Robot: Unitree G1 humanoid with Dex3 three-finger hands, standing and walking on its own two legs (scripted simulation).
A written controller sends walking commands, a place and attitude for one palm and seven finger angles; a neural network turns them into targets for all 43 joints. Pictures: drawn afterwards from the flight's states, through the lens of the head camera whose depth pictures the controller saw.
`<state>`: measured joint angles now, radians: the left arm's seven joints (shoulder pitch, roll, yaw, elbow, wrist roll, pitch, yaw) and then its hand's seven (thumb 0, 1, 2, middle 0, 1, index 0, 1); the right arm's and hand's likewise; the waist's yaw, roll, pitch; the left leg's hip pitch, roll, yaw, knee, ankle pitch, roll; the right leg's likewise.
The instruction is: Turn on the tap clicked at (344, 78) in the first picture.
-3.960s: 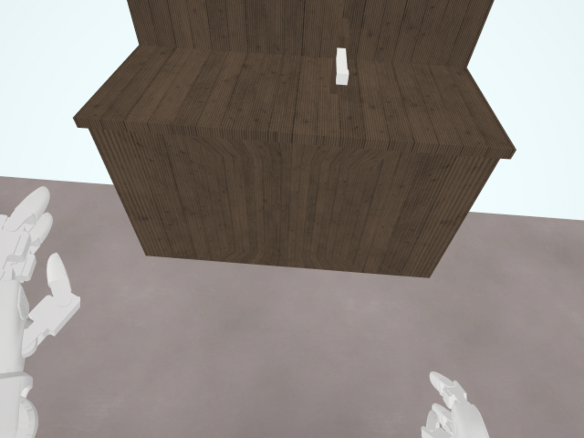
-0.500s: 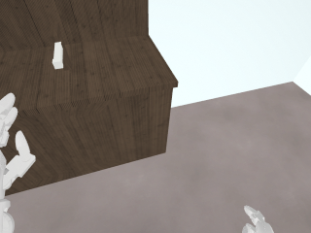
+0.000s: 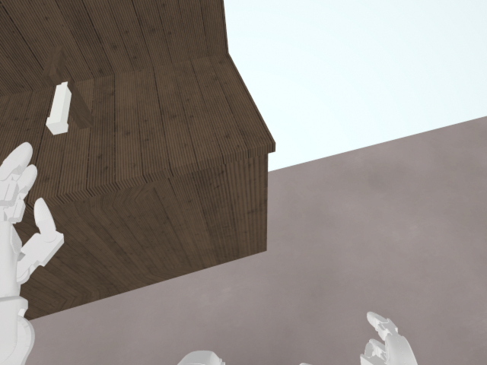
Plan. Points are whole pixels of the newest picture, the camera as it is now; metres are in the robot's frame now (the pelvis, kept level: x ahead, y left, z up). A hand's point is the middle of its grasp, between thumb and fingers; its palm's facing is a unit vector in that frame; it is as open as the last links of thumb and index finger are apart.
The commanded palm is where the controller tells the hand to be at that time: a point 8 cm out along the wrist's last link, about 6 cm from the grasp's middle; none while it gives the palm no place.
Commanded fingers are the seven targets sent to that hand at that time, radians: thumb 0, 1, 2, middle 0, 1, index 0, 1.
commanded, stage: take the last steps up to it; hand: left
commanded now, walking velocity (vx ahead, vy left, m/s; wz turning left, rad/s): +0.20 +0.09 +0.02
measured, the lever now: (57, 124) +0.52 +0.44 +0.09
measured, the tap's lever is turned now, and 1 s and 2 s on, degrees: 0 0 0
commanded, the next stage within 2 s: come to a stop and stand still in 0.26 s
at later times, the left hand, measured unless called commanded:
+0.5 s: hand (63, 174) +0.32 +0.27 +0.18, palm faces +0.44 -0.84 -0.32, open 7.4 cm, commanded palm +0.25 +0.31 +0.19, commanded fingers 0.00 0.90 0.90 -0.20 -0.30 -0.20 -0.30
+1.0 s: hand (84, 197) +0.29 +0.23 +0.17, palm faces +0.36 -0.83 -0.42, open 7.4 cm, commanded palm +0.22 +0.28 +0.19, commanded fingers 0.00 0.90 0.90 -0.20 -0.30 -0.20 -0.30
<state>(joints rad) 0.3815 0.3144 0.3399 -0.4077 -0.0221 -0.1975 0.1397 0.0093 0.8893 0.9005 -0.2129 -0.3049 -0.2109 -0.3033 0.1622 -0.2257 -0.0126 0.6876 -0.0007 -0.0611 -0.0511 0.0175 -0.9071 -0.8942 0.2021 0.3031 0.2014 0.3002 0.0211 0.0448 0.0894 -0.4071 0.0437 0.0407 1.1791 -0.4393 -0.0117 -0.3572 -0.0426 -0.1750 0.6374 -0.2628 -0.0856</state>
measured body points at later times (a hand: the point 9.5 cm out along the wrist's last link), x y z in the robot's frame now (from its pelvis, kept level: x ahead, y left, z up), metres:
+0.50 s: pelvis +0.09 +0.02 +0.01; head +0.10 +0.04 +0.46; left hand +0.29 +0.31 +0.20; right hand +0.25 -0.19 -0.08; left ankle +0.10 +0.13 -0.72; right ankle +0.07 -0.08 -0.70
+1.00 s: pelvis +0.07 +0.00 +0.01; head +0.10 +0.00 +0.46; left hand +0.26 +0.27 +0.19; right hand +0.24 -0.26 -0.07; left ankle +0.05 +0.12 -0.72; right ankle +0.12 -0.09 -0.72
